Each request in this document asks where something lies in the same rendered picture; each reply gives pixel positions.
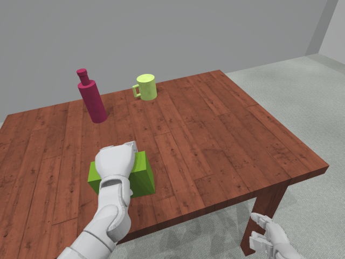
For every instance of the right robot hand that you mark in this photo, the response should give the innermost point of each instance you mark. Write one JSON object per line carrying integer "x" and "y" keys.
{"x": 274, "y": 235}

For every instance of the sponge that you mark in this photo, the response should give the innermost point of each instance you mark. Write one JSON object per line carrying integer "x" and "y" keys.
{"x": 141, "y": 177}

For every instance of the left robot hand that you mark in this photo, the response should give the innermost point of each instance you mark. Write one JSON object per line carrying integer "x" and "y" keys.
{"x": 116, "y": 160}

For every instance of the robot left forearm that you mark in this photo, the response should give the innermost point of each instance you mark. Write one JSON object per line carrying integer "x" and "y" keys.
{"x": 110, "y": 224}

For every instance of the robot right forearm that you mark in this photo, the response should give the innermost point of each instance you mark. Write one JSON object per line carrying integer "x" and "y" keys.
{"x": 285, "y": 251}

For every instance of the table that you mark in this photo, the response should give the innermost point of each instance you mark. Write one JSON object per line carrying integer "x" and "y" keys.
{"x": 209, "y": 145}

